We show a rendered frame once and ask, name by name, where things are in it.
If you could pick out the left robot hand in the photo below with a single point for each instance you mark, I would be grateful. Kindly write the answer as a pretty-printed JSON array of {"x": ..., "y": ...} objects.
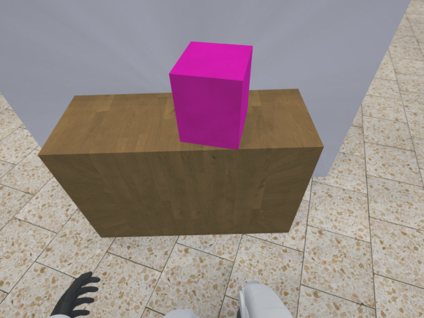
[{"x": 70, "y": 300}]

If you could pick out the robot right shin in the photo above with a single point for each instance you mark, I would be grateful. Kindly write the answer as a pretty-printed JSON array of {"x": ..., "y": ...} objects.
[{"x": 252, "y": 282}]

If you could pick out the carton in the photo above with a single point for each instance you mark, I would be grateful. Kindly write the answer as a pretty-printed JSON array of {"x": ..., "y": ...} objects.
[{"x": 210, "y": 85}]

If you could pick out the pedestal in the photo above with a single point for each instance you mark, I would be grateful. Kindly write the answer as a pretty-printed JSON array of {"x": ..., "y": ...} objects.
[{"x": 120, "y": 159}]

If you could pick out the right robot thigh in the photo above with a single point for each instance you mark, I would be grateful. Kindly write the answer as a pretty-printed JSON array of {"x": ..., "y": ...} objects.
[{"x": 259, "y": 301}]

